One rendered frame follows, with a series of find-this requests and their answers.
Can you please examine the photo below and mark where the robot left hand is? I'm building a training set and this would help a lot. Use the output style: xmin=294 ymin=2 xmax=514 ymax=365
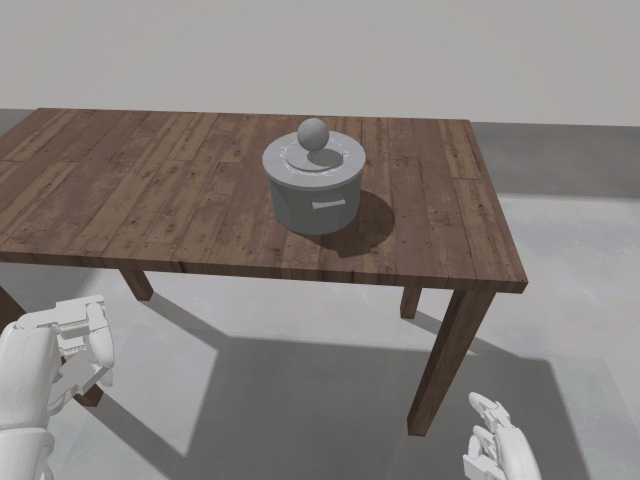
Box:
xmin=0 ymin=295 xmax=114 ymax=430

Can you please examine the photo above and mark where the lid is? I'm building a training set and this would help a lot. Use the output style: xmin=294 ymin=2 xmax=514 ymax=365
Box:
xmin=262 ymin=131 xmax=365 ymax=191

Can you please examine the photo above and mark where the knob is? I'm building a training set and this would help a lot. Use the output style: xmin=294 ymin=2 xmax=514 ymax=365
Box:
xmin=297 ymin=118 xmax=329 ymax=152

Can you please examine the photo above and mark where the table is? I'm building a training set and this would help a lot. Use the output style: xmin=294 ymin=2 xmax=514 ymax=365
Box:
xmin=0 ymin=108 xmax=529 ymax=437

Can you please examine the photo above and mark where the pot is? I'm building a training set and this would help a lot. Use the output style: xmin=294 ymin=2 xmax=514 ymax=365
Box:
xmin=268 ymin=172 xmax=362 ymax=235

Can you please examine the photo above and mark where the robot left forearm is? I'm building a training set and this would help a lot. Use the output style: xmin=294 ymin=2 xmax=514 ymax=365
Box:
xmin=0 ymin=428 xmax=55 ymax=480

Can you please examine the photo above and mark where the robot right hand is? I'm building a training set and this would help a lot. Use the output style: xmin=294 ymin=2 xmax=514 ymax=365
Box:
xmin=463 ymin=392 xmax=542 ymax=480

